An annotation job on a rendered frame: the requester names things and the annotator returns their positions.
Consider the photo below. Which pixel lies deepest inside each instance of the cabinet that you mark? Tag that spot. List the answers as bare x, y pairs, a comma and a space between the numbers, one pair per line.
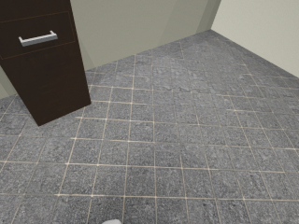
51, 81

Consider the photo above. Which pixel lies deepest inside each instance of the drawer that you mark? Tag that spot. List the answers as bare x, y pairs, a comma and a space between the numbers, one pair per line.
31, 27

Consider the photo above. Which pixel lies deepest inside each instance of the handle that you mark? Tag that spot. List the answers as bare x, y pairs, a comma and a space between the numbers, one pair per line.
39, 39

